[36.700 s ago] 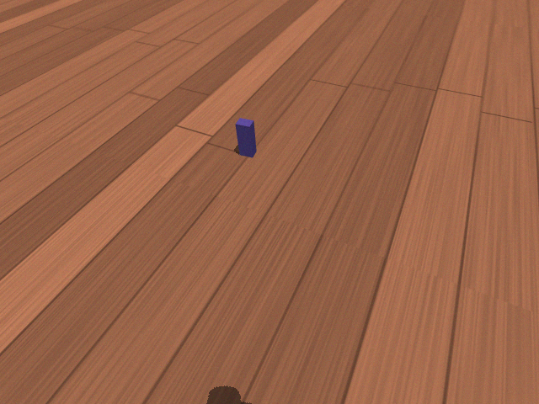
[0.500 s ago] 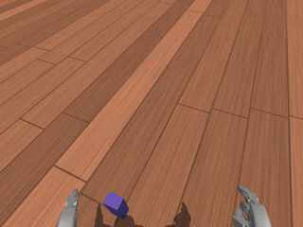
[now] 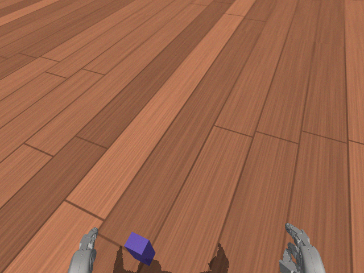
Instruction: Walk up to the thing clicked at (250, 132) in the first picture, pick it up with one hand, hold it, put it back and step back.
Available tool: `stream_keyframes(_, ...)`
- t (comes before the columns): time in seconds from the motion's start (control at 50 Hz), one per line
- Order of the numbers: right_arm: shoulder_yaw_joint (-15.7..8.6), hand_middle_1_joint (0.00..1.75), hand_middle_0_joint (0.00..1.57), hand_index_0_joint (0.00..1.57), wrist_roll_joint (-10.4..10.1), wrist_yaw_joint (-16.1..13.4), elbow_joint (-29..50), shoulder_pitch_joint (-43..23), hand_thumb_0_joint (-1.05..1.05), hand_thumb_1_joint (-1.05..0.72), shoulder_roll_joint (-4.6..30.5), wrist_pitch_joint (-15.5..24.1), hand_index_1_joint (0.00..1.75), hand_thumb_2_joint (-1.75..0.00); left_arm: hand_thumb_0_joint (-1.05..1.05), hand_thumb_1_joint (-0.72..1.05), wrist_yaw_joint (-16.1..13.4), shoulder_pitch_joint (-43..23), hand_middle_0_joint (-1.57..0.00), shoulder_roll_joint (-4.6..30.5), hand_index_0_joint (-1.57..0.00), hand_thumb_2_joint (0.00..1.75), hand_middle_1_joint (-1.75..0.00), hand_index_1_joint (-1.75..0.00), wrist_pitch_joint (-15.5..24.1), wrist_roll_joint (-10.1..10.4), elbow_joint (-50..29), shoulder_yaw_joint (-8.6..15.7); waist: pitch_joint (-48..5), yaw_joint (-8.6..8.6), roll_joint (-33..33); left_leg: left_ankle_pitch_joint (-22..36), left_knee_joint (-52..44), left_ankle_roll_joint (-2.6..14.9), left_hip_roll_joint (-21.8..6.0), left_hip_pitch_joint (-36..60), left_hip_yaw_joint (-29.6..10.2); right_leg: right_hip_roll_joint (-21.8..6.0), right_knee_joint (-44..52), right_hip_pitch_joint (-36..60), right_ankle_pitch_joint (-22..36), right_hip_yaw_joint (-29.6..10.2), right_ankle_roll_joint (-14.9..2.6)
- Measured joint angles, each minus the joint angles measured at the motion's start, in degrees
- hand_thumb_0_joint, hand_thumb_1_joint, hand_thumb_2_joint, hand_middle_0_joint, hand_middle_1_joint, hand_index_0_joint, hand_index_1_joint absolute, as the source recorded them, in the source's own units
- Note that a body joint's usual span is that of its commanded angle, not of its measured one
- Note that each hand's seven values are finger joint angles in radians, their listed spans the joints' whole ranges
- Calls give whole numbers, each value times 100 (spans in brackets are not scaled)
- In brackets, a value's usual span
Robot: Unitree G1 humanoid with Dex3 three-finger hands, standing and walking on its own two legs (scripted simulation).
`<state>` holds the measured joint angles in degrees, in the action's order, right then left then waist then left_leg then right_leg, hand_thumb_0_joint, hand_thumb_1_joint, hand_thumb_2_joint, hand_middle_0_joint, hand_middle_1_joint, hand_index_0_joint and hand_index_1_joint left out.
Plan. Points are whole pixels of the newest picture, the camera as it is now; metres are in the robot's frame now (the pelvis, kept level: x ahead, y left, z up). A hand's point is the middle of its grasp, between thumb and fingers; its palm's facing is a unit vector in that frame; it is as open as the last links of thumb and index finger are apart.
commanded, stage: stand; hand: left
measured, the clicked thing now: (141, 249) +0.34 +0.23 -0.61
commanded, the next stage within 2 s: none
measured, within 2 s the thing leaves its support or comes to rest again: neither
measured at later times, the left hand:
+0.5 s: hand out of the picture +0.07 +0.25 -0.11, palm faces -0.02 -0.94 -0.35, open 7.6 cm
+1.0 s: hand out of the picture +0.04 +0.25 -0.10, palm faces -0.02 -0.94 -0.35, open 7.4 cm
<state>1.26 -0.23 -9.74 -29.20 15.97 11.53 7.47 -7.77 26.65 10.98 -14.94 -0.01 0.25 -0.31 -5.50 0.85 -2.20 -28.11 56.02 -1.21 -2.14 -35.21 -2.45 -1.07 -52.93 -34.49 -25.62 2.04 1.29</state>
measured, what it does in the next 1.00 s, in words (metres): rises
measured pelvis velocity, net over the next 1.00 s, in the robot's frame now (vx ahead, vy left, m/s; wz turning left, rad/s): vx -0.02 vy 0.00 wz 0.00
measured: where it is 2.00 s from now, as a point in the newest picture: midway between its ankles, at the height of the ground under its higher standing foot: outside the picture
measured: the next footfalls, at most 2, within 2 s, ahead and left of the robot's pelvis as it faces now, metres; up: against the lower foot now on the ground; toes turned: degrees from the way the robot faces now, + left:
none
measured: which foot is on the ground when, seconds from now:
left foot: down 0.00-1.00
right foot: down 0.00-1.00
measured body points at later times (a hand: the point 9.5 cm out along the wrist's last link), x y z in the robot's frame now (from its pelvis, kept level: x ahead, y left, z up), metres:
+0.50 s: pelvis -0.01 +0.01 +0.04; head +0.00 +0.01 +0.49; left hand +0.07 +0.30 -0.09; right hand +0.07 -0.28 -0.09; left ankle +0.00 +0.13 -0.68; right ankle +0.01 -0.14 -0.68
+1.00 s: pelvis -0.02 +0.00 +0.06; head -0.02 +0.00 +0.51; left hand +0.04 +0.30 -0.08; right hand +0.04 -0.29 -0.08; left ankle +0.00 +0.13 -0.69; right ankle +0.01 -0.14 -0.69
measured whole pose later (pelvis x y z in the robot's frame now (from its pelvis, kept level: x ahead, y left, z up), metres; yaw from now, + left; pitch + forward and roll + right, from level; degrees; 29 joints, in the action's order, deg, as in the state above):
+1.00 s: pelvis -0.02 +0.00 +0.06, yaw +0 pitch -4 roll +0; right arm -1.1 1.6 -0.2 -64.0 9.0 18.3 -0.3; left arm -0.7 8.7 18.2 0.4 -1.6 64.8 0.0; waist 3.6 -0.4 -0.6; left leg -10.8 22.6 -0.6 -0.1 -7.5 -0.3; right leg -2.9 -23.5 -8.9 -10.3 0.8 1.8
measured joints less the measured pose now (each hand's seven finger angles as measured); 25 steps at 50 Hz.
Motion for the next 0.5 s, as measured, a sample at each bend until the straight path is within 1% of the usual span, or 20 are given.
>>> stream_keyframes(0.06, -2, 30, 20, 21, 3, -9, -2, 2, 2, -91, 6, -3, 30, -90, -1, -30, 3, 0, -15, 2, -15, 32, -20, -21, -24, 0, 20, -10, -5, 6, 1, 6, 1, -2, 2, -11, -10, -1, -2, -7, 2, 9, -2)
stream_keyframes(0.08, -27, 30, 20, 21, 156, 48, -114, -68, 2, -91, 20, -14, 30, -90, -1, -24, 70, -128, -16, 37, -16, 38, -22, -22, 176, -108, 266, -27, 113, -18, 29, 22, -36, 3, 13, 96, 9, -12, 8, 83, 6, -8, -12)
stream_keyframes(0.1, -33, 30, 20, 21, 320, 168, -329, -189, 1, -91, 70, -87, 30, -90, -1, -17, 177, -359, -17, 116, -16, 44, -23, -23, 437, -237, 709, -51, 256, -65, 80, 59, -112, 15, 35, 248, 45, -34, 31, 203, 19, -41, -28)
stream_keyframes(0.12, -16, 30, 20, 21, 429, 305, -577, -316, 1, -91, 137, -202, 30, -90, -1, -11, 283, -600, -17, 208, -17, 50, -24, -24, 650, -332, 1196, -67, 359, -107, 138, 104, -202, 27, 61, 384, 83, -59, 60, 304, 37, -75, -41)
stream_keyframes(0.14, -3, 30, 20, 21, 489, 434, -809, -427, 1, -91, 202, -325, 30, -90, -1, -4, 379, -810, -18, 298, -18, 55, -25, -25, 808, -382, 1649, -68, 433, -133, 193, 153, -294, 35, 88, 496, 111, -86, 95, 385, 57, -101, -48)
stream_keyframes(0.16, -10, 30, 20, 21, 502, 544, -1002, -512, 1, -90, 256, -433, 30, -90, -1, 3, 461, -980, -18, 379, -18, 60, -26, -26, 932, -395, 2045, -55, 500, -145, 240, 200, -383, 41, 112, 597, 131, -109, 138, 463, 79, -118, -49)
stream_keyframes(0.2, -81, 30, 20, 21, 451, 712, -1267, -582, 1, -90, 346, -562, 30, -90, -1, 18, 580, -1198, -19, 508, -19, 69, -27, -27, 1111, -373, 2668, -8, 613, -153, 304, 287, -556, 47, 149, 784, 157, -146, 244, 620, 131, -141, -40)
stream_keyframes(0.24, -175, 30, 20, 21, 386, 814, -1450, -569, 1, -90, 427, -621, 30, -90, -1, 33, 639, -1279, -20, 603, -19, 75, -28, -28, 1239, -334, 3132, 47, 680, -153, 336, 364, -723, 51, 166, 951, 178, -163, 379, 768, 193, -158, -29)
stream_keyframes(0.3, -299, 30, 20, 21, 352, 878, -1704, -491, 1, -91, 537, -667, 30, -90, 0, 54, 667, -1302, -20, 697, -20, 82, -29, -29, 1358, -306, 3735, 107, 711, -131, 340, 466, -963, 64, 179, 1177, 192, -175, 615, 992, 295, -164, -5)
stream_keyframes(0.34, -351, 30, 20, 21, 353, 896, -1869, -431, 1, -91, 602, -693, 30, -90, 0, 64, 670, -1303, -20, 731, -20, 85, -29, -29, 1396, -294, 4085, 134, 717, -123, 321, 531, -1121, 75, 180, 1324, 199, -176, 787, 1144, 369, -166, 9)
stream_keyframes(0.42, -385, 30, 20, 21, 334, 907, -2192, -352, 1, -91, 668, -733, 30, -90, 0, 78, 667, -1312, -20, 752, -20, 88, -29, -30, 1445, -265, 4658, 155, 748, -128, 258, 685, -1470, 91, 177, 1617, 211, -170, 1174, 1451, 549, -165, 31)
stream_keyframes(0.5, -349, 30, 20, 20, 299, 913, -2484, -355, 1, -91, 634, -760, 30, -90, 0, 85, 665, -1356, -20, 753, -20, 89, -30, -30, 1480, -225, 5118, 135, 808, -129, 234, 883, -1867, 101, 194, 1905, 229, -186, 1567, 1736, 744, -171, 51)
